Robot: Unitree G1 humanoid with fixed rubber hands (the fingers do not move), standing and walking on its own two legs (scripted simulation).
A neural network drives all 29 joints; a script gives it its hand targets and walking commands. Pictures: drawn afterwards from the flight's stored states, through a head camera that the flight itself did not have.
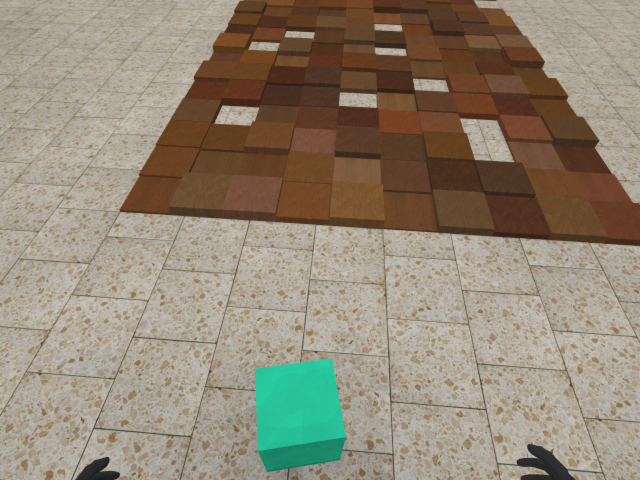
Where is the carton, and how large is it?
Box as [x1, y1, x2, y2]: [255, 358, 345, 471]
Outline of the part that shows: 331,358 255,369 258,451 267,471 339,459 345,436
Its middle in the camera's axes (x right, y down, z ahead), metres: -0.06 +0.49 +1.07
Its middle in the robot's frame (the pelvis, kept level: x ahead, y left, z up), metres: +0.38 +0.05 -0.66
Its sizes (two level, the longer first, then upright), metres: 0.210 0.200 0.250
